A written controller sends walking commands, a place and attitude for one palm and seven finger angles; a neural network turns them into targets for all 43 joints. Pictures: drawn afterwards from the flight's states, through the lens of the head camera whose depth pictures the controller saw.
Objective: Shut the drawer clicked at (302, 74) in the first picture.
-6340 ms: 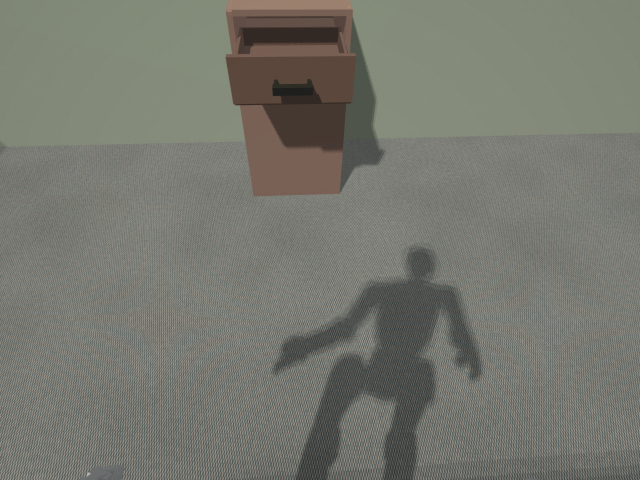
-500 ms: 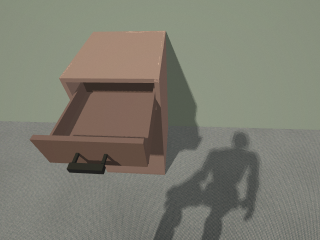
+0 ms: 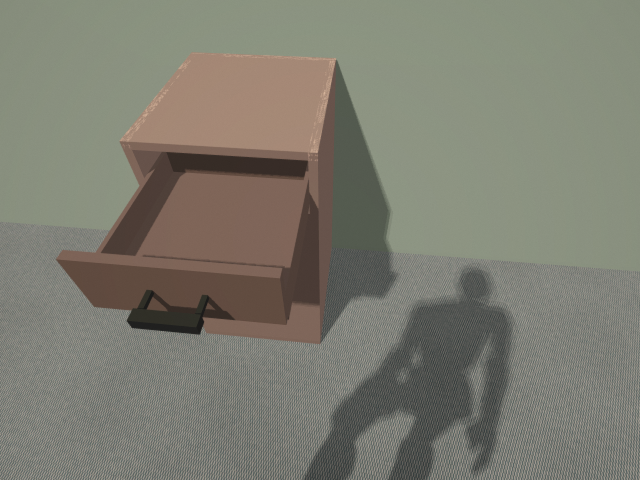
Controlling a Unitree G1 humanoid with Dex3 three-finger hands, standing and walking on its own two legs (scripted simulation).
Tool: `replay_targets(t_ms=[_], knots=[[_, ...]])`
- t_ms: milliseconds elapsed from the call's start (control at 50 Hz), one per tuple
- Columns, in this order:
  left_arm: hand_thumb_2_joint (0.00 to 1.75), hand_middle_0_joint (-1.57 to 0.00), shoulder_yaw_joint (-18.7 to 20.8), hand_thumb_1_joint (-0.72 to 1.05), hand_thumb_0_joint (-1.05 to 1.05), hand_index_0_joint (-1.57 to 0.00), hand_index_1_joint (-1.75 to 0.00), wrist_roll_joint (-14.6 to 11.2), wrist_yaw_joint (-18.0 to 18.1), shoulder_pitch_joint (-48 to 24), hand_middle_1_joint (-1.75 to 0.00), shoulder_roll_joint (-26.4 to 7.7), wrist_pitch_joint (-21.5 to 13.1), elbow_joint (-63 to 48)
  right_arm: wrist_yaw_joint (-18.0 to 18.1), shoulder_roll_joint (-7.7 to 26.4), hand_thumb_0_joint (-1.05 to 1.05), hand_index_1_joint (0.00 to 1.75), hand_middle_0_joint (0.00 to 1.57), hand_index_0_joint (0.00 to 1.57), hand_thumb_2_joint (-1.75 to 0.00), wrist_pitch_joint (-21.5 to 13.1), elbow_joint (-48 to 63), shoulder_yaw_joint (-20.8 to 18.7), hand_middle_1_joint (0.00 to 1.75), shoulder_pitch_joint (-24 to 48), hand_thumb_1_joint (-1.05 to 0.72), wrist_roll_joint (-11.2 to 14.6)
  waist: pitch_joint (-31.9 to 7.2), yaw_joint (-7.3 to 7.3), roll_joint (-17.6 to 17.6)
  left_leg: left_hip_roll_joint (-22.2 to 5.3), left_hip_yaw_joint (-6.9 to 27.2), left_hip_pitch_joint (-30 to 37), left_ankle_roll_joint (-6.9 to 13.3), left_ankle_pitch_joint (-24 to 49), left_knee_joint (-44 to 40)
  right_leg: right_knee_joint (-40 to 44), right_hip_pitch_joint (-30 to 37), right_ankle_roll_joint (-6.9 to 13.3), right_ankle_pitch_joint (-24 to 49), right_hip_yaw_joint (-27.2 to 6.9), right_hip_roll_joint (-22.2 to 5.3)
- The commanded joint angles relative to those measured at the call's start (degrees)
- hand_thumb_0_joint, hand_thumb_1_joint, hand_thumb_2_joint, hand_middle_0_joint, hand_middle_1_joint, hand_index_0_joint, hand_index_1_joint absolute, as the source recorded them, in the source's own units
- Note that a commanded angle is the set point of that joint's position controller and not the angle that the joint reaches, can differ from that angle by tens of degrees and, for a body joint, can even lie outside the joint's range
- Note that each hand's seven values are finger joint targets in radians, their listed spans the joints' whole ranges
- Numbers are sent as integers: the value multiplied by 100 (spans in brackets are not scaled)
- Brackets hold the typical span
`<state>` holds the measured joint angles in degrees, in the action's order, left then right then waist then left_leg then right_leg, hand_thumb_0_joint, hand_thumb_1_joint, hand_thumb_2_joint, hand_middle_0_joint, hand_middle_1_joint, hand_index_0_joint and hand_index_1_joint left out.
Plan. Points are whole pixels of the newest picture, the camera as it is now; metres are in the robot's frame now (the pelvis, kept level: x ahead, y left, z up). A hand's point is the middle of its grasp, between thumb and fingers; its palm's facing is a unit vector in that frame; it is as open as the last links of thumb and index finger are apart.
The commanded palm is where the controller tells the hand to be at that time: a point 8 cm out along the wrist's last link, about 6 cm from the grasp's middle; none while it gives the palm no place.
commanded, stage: look again from close up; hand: left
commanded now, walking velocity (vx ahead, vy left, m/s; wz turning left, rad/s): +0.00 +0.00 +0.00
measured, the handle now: (171, 309) +0.38 +0.27 -0.07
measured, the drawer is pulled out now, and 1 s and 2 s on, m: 0.29 0.29 0.29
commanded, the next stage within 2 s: shuffle to correct the standing spot in 0.50 s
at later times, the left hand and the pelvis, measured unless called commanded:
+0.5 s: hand out of the picture +0.00 +0.23 -0.18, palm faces +0.05 -0.98 -0.20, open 7.3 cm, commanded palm none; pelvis +0.00 +0.06 +0.00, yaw +0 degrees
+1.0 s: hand out of the picture +0.01 +0.22 -0.19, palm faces +0.06 -0.99 -0.15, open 7.3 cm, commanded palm none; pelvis +0.05 +0.07 -0.01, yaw -1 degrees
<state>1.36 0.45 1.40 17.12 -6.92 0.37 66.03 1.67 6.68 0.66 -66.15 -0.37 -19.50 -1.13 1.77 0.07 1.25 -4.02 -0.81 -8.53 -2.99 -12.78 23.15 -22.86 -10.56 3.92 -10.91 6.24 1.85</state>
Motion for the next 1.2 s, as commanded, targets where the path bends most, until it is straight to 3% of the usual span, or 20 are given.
replay_targets(t_ms=[0,20,40,80,120,180,200,300,560,700,760,820,880,920,940,980,1040,1080,1140,1180], knots=[[90,-20,69,90,0,-20,-30,98,295,765,-30,-809,-312,-143,-22,618,0,30,20,20,-90,-173,402,-92,30,178,-90,23,598,267,-673,52,-338,-1159,80,-684,1060,871,59,-847,2092,-1516,-1272],[90,-20,96,90,0,-20,-30,100,265,648,-30,-1017,-360,-377,-10,344,0,30,20,20,-90,-99,667,-76,30,-300,-90,52,-232,-115,-305,59,179,-946,236,-1033,1610,678,249,-426,1731,-1763,-1758],[90,-20,102,90,0,-20,-30,75,215,347,-30,-1060,-390,-509,-49,293,0,30,20,20,-90,-63,688,-73,30,-277,-90,57,-501,-174,41,5,38,-769,278,-987,1668,692,152,107,1199,-1616,-1791],[90,-20,94,90,0,-20,-30,97,153,157,-30,-852,-329,-607,-63,251,0,30,20,20,-90,-95,744,-64,30,-401,-90,41,-262,-224,-313,163,-158,-398,281,-677,1112,718,-531,354,-436,-1192,-1446],[90,-20,54,90,0,-20,-30,66,129,139,-30,-655,-276,-591,-48,306,0,30,20,20,-90,-134,680,-43,30,-626,-90,24,225,-273,-391,98,-21,-153,354,-303,470,624,-1113,175,-1350,-1064,-1153],[90,-20,5,90,0,-20,-30,47,99,267,-30,-494,-189,-601,-31,498,0,30,20,20,-90,-217,751,-19,30,-431,-90,-12,517,-71,504,-242,549,-1016,508,-402,-303,57,-629,-72,-953,-718,-713],[90,-20,-11,90,0,-20,-30,41,85,359,-30,-489,-180,-573,-17,522,0,30,20,20,-90,-226,791,-1,30,-281,-90,-4,555,17,516,-278,636,-1234,535,-588,-493,-36,-365,-115,-671,-656,-662],[90,-20,-77,90,0,-20,-30,38,52,477,-30,-459,-164,-504,2,669,0,30,20,20,-90,-270,760,19,30,-232,-90,10,529,78,31,-243,688,-1315,560,-756,-785,-128,14,-175,-206,-583,-697],[90,-20,-100,90,0,-20,-30,19,71,432,-30,-512,-165,-405,16,672,0,30,20,20,-90,-301,409,92,30,-239,-90,42,317,41,-112,-174,447,-648,552,529,-560,-69,131,-247,301,-571,-833],[90,-20,-59,90,0,-20,-30,106,12,504,-30,-467,-131,-394,-18,765,0,30,20,20,-90,-198,334,41,30,-288,-90,-5,715,34,85,-196,509,-977,668,-1710,-816,-343,-232,-87,-1015,-536,-640],[90,-20,-21,90,0,-20,-30,122,-10,623,-30,-453,-168,-410,-37,740,0,30,20,20,-90,-213,392,27,30,-273,-90,-3,828,70,34,-151,494,-1098,738,-1707,-681,-397,-268,-11,-1115,-632,-655],[90,-20,38,90,0,-20,-30,96,-1,872,-30,-537,-240,-354,-35,609,0,30,20,20,-90,-285,449,58,30,-265,-90,9,589,134,-400,115,105,-1083,691,-719,48,-242,53,141,-677,-1036,-943],[90,-20,134,90,0,-20,-30,70,43,1146,-30,-750,-274,-237,-17,445,0,30,20,20,-90,-324,481,80,30,-257,-90,2,321,157,-967,404,-309,-1261,517,-311,832,-135,551,385,703,-1497,-1483],[90,-20,102,90,0,-20,-30,54,86,873,-30,-637,-256,-280,24,359,0,30,20,20,-90,-336,372,108,30,-414,-90,27,158,-23,-652,225,-153,-581,464,496,330,-525,288,277,1943,-1075,-1338],[90,-20,42,90,0,-20,-30,56,104,702,-30,-480,-231,-342,46,453,0,30,20,20,-90,-368,241,86,30,-603,-90,24,126,-91,-93,-18,98,-75,500,2287,197,-987,45,51,2274,-649,-949],[90,-20,-20,90,0,-20,-30,-13,190,569,-30,-352,-182,-399,162,712,0,30,20,20,-90,-378,107,55,30,-782,-90,61,-70,-39,774,-509,384,692,586,6258,334,-1182,-196,-277,893,-315,-630],[90,-20,17,90,0,-20,-30,-22,227,515,-30,-446,-65,-461,197,844,0,30,20,20,-90,-272,240,-32,30,-574,-90,111,119,35,661,-772,472,1275,686,7508,285,-980,-662,-342,-830,-223,-435],[90,-20,58,90,0,-20,-30,-12,222,576,-30,-458,-37,-496,198,802,0,30,20,20,-90,-227,365,-72,30,-383,-90,112,153,112,489,-664,391,1066,691,6631,319,-690,-429,-319,-258,-332,-517],[90,-20,83,90,0,-20,-30,14,217,619,-30,-560,-62,-519,189,668,0,30,20,20,-90,-186,523,-109,30,-211,-90,92,62,59,-147,-340,231,356,568,4201,288,-693,124,-215,2062,-702,-831],[90,-20,82,90,0,-20,-30,16,206,511,-30,-596,-73,-607,159,627,0,30,20,20,-90,-169,524,-115,30,-195,-90,68,-51,20,-360,-238,190,162,520,3048,176,-778,216,-156,2548,-795,-975]])
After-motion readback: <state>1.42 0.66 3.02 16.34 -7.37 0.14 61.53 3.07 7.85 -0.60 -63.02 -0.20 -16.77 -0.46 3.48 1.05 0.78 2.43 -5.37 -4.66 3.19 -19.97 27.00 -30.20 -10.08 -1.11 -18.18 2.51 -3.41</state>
